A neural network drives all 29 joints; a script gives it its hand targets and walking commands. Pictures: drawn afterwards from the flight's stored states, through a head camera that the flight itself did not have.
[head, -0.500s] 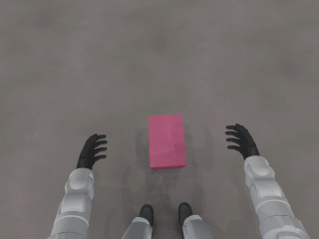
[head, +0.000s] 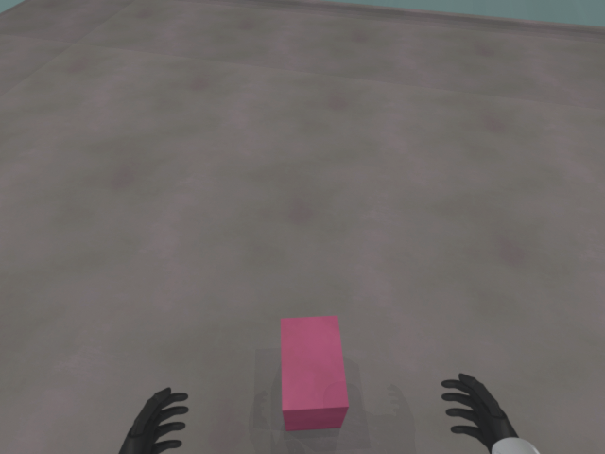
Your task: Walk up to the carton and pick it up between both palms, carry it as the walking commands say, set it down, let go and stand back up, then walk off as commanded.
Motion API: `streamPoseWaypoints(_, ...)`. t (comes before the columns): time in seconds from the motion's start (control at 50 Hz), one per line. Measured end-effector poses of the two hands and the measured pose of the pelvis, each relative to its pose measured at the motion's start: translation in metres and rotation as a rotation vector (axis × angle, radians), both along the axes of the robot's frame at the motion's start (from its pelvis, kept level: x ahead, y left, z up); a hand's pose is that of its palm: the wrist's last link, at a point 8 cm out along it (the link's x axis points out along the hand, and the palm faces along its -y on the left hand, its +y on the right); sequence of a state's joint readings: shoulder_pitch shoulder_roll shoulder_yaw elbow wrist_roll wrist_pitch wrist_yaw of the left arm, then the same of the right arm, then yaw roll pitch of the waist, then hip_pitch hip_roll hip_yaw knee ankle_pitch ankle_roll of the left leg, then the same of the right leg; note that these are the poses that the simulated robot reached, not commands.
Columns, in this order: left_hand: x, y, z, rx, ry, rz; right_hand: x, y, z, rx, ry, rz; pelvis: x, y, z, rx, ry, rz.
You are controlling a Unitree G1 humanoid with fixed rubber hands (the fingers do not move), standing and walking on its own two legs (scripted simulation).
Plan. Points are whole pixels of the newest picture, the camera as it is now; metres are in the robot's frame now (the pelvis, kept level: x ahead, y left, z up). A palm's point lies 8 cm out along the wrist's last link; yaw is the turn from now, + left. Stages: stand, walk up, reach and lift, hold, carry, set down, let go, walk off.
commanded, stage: let go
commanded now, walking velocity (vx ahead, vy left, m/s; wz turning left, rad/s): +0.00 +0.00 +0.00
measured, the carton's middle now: (311, 374) +0.42 -0.01 -0.65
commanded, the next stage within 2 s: stand in 0.26 s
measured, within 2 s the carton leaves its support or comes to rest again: neither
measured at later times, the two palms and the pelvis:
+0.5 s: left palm out of the picture +0.15 +0.30 -0.09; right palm (532, 448) +0.15 -0.28 -0.08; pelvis +0.02 +0.01 -0.01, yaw +0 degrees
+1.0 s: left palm out of the picture +0.13 +0.30 -0.10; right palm out of the picture +0.11 -0.29 -0.09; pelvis +0.01 +0.01 +0.00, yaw -1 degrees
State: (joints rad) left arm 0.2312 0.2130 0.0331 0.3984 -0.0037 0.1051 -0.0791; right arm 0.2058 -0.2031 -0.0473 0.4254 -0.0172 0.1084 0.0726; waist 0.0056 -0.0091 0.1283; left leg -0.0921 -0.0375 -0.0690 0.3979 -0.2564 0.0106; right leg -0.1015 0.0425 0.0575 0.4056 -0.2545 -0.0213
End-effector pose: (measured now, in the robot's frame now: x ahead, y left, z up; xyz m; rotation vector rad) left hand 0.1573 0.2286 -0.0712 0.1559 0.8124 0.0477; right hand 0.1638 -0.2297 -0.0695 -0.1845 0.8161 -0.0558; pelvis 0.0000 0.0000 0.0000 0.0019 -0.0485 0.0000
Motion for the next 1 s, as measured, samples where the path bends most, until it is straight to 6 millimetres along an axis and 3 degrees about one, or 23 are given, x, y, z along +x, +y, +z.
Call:
streamPoseWaypoints(0.28, 0.009, 0.012, -0.002, 0.037, 0.009, 0.011, 0.008, 0.007, -0.001, -0.016, -0.01, -0.008, 0.012, 0.008, -0.003, -0.003, -0.003, 0.002)
streamPoseWaypoints(0.42, -0.003, 0.053, -0.016, 0.162, 0.063, 0.047, -0.005, -0.031, -0.01, -0.158, 0.043, -0.048, 0.016, 0.011, -0.007, -0.012, 0.048, -0.005)
streamPoseWaypoints(0.52, -0.009, 0.068, -0.02, 0.201, 0.102, 0.049, -0.014, -0.048, -0.01, -0.196, 0.068, -0.076, 0.019, 0.012, -0.007, -0.014, 0.056, -0.007)
streamPoseWaypoints(0.78, -0.009, 0.071, -0.023, 0.209, 0.118, 0.034, -0.033, -0.053, -0.016, -0.213, 0.12, -0.085, 0.019, 0.014, -0.005, -0.012, 0.055, -0.012)
streamPoseWaypoints(1.0, -0.024, 0.074, -0.026, 0.22, 0.164, 0.033, -0.05, -0.055, -0.022, -0.211, 0.165, -0.089, 0.014, 0.013, -0.003, -0.009, 0.044, -0.016)
